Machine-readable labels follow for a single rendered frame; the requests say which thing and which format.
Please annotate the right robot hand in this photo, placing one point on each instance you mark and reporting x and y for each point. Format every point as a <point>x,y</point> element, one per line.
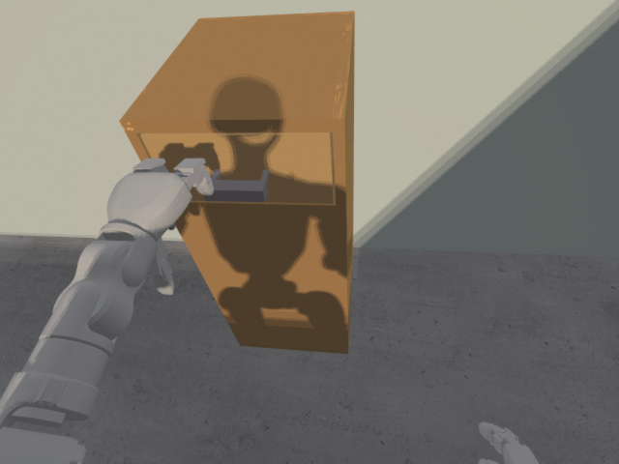
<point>506,443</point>

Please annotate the robot left forearm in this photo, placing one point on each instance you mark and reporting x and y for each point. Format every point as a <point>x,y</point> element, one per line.
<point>59,381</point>

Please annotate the handle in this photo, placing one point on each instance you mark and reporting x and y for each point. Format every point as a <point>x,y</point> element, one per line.
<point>238,190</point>

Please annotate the robot left upper arm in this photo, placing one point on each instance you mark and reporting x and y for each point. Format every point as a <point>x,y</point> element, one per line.
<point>19,446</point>

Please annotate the drawer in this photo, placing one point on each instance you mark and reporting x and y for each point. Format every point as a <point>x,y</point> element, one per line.
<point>301,164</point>

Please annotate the cabinet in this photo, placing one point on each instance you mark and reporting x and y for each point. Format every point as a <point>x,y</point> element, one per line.
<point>281,273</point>

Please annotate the left robot hand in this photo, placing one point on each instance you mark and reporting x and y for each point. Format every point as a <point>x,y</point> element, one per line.
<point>152,199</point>

